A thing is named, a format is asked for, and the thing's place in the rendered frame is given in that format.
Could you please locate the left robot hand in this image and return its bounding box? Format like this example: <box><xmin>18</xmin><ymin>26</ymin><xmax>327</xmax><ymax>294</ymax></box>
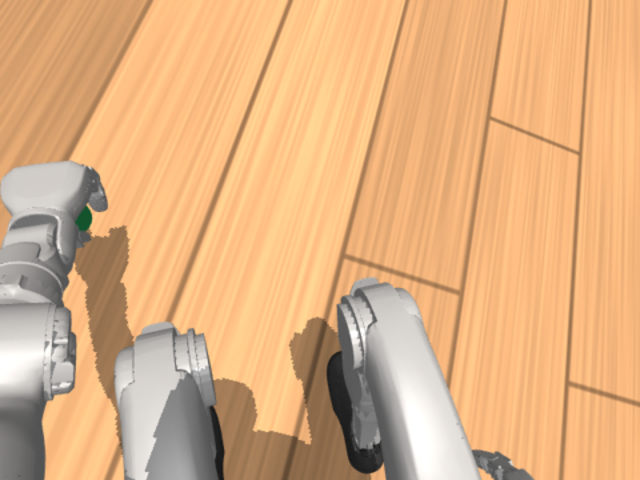
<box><xmin>0</xmin><ymin>161</ymin><xmax>108</xmax><ymax>248</ymax></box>

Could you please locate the left robot foot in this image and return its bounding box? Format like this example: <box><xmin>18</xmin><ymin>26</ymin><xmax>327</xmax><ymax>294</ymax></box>
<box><xmin>209</xmin><ymin>406</ymin><xmax>225</xmax><ymax>480</ymax></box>

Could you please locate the tin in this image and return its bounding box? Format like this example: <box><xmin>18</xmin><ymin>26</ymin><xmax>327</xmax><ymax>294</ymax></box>
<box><xmin>75</xmin><ymin>206</ymin><xmax>92</xmax><ymax>231</ymax></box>

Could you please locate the left robot arm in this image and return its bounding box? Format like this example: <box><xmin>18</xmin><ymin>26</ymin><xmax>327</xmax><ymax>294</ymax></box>
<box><xmin>0</xmin><ymin>207</ymin><xmax>77</xmax><ymax>480</ymax></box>

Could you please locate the right robot hand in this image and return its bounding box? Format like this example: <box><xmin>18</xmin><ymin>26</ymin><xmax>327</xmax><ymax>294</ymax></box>
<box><xmin>472</xmin><ymin>450</ymin><xmax>534</xmax><ymax>480</ymax></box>

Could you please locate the right robot foot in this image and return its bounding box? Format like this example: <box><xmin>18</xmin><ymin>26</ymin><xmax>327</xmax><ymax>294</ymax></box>
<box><xmin>327</xmin><ymin>351</ymin><xmax>384</xmax><ymax>474</ymax></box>

